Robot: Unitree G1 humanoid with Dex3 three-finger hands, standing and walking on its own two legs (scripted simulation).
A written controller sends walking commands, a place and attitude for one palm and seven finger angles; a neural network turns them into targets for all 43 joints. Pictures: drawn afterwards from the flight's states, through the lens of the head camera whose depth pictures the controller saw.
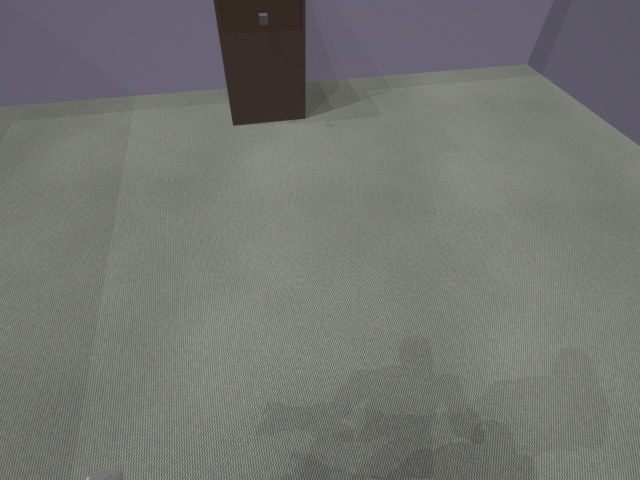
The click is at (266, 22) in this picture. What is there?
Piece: drawer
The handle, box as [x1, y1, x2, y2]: [258, 13, 267, 24]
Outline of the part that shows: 258,13 260,24 267,24 266,13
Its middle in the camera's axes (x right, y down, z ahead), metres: -0.29 -1.07 +1.87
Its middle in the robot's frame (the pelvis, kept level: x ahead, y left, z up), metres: +2.09 +0.39 -0.18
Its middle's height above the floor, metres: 0.59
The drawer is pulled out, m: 0.00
